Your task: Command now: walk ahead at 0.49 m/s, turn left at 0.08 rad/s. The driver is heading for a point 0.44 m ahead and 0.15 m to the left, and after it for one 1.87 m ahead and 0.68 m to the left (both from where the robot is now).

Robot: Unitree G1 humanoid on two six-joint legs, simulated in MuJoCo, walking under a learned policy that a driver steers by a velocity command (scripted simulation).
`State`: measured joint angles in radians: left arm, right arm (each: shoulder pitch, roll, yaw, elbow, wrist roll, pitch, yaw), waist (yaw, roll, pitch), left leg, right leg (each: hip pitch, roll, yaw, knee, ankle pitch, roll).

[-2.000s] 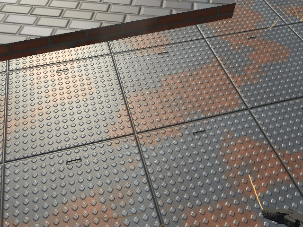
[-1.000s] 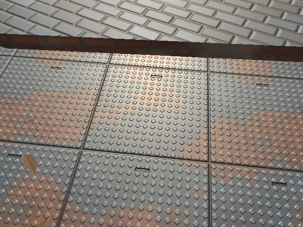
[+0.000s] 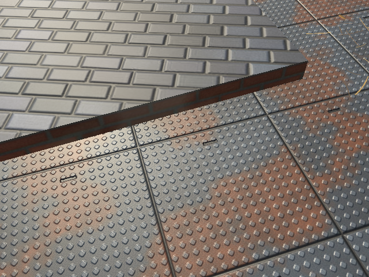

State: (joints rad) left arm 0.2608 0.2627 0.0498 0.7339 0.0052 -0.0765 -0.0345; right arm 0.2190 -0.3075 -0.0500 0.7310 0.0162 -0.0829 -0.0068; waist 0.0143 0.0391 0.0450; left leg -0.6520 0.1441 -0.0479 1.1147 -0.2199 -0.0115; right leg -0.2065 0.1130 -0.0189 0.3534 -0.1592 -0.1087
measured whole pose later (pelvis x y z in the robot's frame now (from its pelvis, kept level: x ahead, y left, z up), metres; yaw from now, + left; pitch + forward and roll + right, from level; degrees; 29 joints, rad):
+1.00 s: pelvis +0.45 +0.05 +0.00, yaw +34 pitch +1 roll +0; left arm 0.17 0.26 0.03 0.69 0.02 0.01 0.04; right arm 0.20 -0.32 -0.07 0.66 0.02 0.08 -0.01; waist 0.01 0.04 0.07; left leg -0.45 -0.03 -0.02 1.02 -0.46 -0.06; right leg -0.34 -0.03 -0.04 0.44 -0.12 -0.02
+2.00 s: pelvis +0.44 +0.03 +0.00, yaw +12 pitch +2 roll +2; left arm 0.18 0.31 0.07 0.65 -0.01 0.03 0.03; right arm 0.11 -0.31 -0.09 0.74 0.00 0.01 -0.04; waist 0.01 0.01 0.04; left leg -0.45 -0.02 -0.11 0.79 -0.34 -0.10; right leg -0.27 0.09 0.16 0.46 -0.21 -0.06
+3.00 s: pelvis +0.73 +0.22 -0.02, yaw +36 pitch +1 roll +0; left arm 0.27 0.30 0.03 0.74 0.03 -0.08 0.00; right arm 0.17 -0.31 -0.05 0.64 -0.02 -0.03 0.03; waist 0.03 -0.01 0.09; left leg -0.40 -0.11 0.01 0.53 -0.15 0.10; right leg -0.39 -0.07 0.03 1.21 -0.37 0.01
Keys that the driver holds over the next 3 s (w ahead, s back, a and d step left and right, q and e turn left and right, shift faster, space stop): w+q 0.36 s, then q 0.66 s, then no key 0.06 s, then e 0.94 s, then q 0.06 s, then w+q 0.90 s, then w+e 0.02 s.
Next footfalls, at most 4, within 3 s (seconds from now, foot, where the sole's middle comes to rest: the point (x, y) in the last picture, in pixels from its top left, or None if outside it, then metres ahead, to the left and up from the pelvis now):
0.34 left None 0.37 0.15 -0.78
0.76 right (197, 240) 0.61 0.02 -0.78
1.16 left None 0.40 0.18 -0.78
1.60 right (210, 266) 0.51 -0.03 -0.78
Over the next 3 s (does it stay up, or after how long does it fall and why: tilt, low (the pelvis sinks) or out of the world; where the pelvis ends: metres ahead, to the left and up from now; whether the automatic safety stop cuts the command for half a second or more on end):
stays up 0.73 0.22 -0.02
